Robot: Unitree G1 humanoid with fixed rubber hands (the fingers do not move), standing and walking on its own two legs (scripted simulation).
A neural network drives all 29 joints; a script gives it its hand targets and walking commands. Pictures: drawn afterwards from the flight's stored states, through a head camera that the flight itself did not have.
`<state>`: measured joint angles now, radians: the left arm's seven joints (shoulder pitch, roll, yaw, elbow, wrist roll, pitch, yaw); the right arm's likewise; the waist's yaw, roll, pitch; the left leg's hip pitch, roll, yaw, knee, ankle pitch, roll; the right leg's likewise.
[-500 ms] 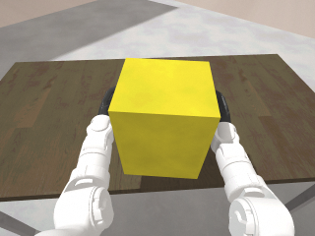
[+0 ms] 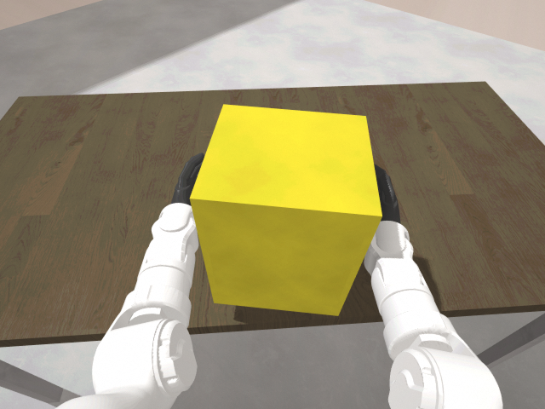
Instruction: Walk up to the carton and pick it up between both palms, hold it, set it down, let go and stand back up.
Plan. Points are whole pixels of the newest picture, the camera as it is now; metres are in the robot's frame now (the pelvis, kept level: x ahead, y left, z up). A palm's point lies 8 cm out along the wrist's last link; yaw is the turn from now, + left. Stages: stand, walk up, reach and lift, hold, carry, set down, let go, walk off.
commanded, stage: set down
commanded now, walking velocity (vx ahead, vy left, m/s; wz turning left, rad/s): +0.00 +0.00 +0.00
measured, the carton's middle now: (284, 216) +0.40 +0.02 +0.06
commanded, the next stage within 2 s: none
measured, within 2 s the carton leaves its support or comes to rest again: rests again in 1.42 s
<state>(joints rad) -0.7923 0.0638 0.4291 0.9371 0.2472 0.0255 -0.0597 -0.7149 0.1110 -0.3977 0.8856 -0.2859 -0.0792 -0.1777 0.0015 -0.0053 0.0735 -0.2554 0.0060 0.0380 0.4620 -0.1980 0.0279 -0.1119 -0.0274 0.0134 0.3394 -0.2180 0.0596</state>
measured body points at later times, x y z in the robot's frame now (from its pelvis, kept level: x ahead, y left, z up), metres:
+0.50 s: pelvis +0.01 +0.00 +0.00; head +0.06 +0.02 +0.45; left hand +0.43 +0.17 +0.05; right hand +0.40 -0.13 +0.05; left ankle +0.03 +0.09 -0.74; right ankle -0.02 -0.16 -0.74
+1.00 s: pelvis +0.01 +0.00 +0.00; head +0.08 +0.01 +0.44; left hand +0.43 +0.17 +0.03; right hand +0.40 -0.14 +0.03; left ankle +0.03 +0.09 -0.74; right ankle -0.02 -0.16 -0.74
